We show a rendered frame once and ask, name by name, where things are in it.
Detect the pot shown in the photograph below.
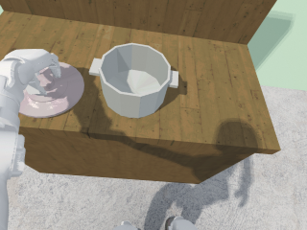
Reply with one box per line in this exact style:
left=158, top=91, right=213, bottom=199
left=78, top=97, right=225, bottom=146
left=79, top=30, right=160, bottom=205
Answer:
left=88, top=43, right=178, bottom=119

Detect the robot left forearm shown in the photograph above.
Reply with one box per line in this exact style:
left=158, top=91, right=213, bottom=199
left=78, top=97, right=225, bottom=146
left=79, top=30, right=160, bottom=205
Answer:
left=0, top=56, right=35, bottom=133

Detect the table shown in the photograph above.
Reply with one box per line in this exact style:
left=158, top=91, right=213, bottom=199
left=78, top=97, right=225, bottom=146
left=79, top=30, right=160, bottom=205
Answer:
left=0, top=0, right=281, bottom=184

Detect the left robot upper arm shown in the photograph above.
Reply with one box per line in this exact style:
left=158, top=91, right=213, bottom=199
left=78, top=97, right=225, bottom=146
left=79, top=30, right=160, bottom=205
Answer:
left=0, top=130, right=26, bottom=230

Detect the right robot thigh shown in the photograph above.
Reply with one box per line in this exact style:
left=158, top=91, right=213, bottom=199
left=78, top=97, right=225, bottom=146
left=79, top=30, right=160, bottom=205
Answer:
left=168, top=219, right=199, bottom=230

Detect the knob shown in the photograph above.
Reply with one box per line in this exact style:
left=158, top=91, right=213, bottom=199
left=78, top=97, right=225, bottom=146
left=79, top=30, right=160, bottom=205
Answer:
left=37, top=74, right=55, bottom=90

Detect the left robot hand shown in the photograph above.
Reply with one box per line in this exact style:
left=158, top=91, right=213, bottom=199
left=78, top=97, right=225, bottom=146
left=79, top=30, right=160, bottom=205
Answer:
left=5, top=49, right=61, bottom=96

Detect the lid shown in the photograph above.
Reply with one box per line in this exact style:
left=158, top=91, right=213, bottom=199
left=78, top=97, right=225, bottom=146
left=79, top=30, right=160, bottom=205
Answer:
left=19, top=61, right=84, bottom=118

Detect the left robot shin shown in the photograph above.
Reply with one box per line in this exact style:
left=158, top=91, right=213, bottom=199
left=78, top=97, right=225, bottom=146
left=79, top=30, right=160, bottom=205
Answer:
left=121, top=220, right=133, bottom=226

